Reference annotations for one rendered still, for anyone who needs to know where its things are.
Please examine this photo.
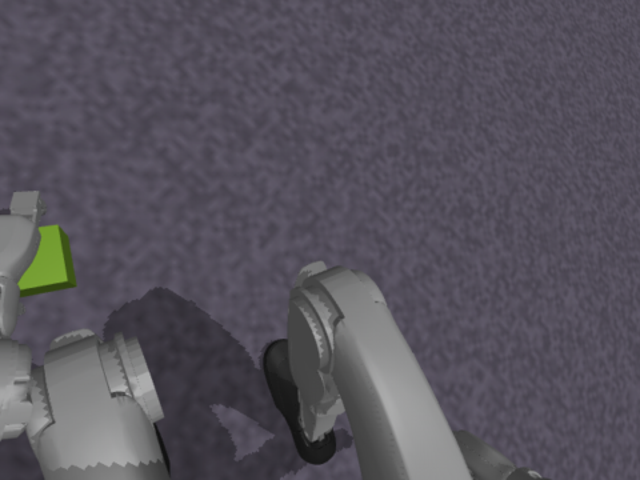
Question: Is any cube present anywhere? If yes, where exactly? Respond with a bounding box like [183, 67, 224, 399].
[17, 225, 77, 297]

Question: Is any right robot foot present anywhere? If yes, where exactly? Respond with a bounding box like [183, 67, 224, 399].
[263, 339, 336, 465]

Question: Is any right robot hand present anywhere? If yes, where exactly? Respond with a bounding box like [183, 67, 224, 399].
[452, 430, 518, 480]

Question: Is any left robot hand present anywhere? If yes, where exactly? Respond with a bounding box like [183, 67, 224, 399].
[0, 191, 47, 321]

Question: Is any left robot arm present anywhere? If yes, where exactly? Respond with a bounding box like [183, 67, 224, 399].
[0, 276, 33, 441]

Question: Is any left robot foot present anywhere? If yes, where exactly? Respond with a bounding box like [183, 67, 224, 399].
[153, 423, 170, 476]

